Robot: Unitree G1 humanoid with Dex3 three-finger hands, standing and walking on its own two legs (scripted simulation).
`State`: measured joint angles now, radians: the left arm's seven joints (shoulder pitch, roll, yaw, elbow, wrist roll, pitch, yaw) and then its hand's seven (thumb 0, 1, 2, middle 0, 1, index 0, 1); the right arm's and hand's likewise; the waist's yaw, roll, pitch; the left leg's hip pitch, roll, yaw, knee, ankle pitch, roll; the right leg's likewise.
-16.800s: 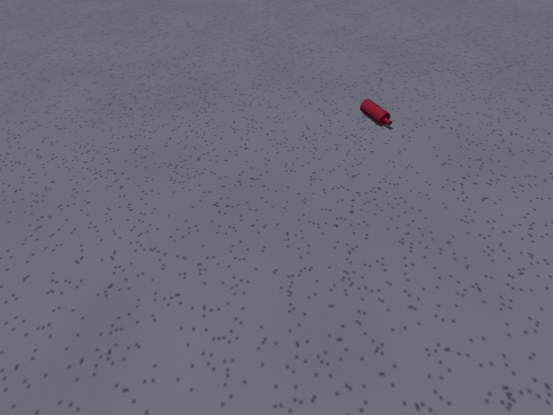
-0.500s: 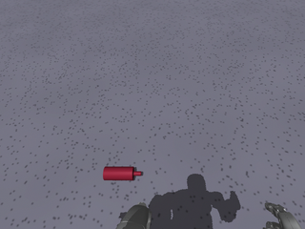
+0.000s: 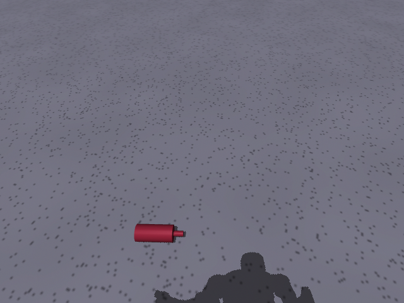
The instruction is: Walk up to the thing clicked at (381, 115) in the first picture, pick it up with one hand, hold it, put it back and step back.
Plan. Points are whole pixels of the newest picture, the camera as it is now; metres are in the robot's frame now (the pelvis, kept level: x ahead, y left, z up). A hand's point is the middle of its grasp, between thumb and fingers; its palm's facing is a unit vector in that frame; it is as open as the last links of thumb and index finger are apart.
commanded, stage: walk up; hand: left
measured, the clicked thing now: (159, 233) +0.58 +0.25 -0.72
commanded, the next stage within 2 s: stand in 1.00 s
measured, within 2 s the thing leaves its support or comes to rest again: neither
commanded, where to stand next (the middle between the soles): +0.19 +0.00 m, yaw +0 degrees
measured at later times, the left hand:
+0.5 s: hand out of the picture +0.08 +0.28 -0.15, palm faces +0.00 -0.94 -0.34, open 7.4 cm
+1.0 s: hand out of the picture +0.12 +0.26 -0.13, palm faces -0.03 -0.94 -0.34, open 7.4 cm
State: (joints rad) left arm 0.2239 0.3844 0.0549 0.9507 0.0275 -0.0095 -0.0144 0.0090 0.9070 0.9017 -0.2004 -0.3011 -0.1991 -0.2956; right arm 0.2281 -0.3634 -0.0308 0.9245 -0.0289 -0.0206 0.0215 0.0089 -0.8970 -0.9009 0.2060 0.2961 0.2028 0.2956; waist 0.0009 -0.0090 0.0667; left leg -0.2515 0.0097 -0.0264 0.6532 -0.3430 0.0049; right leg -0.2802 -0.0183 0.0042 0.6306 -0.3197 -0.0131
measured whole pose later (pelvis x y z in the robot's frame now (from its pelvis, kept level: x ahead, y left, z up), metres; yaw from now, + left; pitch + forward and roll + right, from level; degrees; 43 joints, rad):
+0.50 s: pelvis +0.02 +0.02 +0.01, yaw +0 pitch -3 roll -1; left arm 0.18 0.38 0.01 1.06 0.01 -0.02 -0.01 0.01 0.91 0.90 -0.20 -0.30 -0.20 -0.30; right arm 0.17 -0.33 -0.01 1.04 -0.01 -0.03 0.02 0.01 -0.90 -0.90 0.20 0.30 0.20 0.30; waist 0.01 -0.01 0.06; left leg -0.24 0.02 0.01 0.56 -0.27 0.01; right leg -0.21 -0.03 0.01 0.52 -0.26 0.03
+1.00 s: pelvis +0.03 +0.00 +0.02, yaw +0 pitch -3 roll +0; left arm 0.08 0.35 0.00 1.15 0.01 -0.02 -0.01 0.01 0.91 0.90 -0.20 -0.30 -0.20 -0.30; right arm 0.07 -0.36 -0.02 1.14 -0.01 -0.02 0.02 0.01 -0.90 -0.90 0.20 0.30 0.20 0.29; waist 0.00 0.00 0.05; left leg -0.14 0.03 0.03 0.37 -0.19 -0.01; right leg -0.12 -0.02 0.02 0.37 -0.20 0.02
